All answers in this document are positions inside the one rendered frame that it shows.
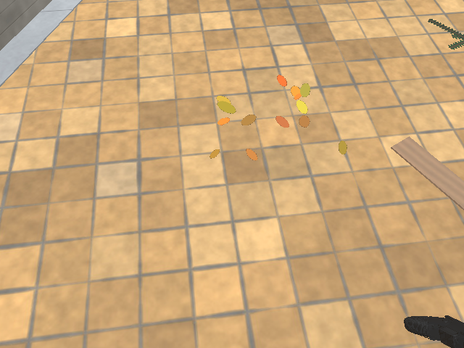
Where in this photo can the robot right hand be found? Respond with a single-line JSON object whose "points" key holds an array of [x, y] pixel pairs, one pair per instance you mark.
{"points": [[448, 330]]}

